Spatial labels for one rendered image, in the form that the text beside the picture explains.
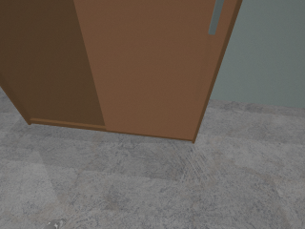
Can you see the handle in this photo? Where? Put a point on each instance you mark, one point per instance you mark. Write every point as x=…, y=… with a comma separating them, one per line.
x=215, y=17

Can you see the left robot hand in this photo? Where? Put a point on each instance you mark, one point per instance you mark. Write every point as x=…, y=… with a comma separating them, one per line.
x=55, y=224

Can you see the wardrobe door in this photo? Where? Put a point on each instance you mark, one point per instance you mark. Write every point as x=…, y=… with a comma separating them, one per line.
x=44, y=60
x=152, y=61

